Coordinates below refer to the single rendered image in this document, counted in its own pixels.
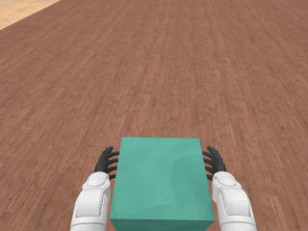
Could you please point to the right robot forearm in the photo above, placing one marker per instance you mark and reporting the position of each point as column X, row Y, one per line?
column 234, row 207

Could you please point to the left robot hand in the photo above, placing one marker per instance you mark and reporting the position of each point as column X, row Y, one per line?
column 104, row 162

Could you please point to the carton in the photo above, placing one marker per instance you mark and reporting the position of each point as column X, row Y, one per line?
column 161, row 185

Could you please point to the right robot hand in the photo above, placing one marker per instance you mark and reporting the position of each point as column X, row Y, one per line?
column 216, row 163

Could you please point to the left robot forearm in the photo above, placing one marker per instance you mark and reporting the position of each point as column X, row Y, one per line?
column 91, row 206

